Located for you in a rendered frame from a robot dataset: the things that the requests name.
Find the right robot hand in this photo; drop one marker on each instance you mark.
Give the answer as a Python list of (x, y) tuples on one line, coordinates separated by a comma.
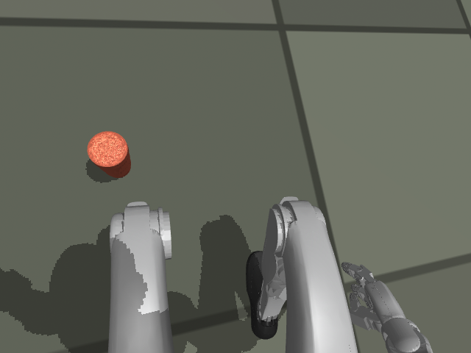
[(382, 305)]

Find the right robot arm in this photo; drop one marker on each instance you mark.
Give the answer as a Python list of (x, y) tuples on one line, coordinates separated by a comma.
[(403, 336)]

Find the right robot foot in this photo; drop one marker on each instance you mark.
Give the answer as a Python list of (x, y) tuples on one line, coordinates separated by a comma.
[(254, 278)]

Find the cup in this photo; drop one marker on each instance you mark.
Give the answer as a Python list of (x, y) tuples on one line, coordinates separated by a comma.
[(110, 152)]

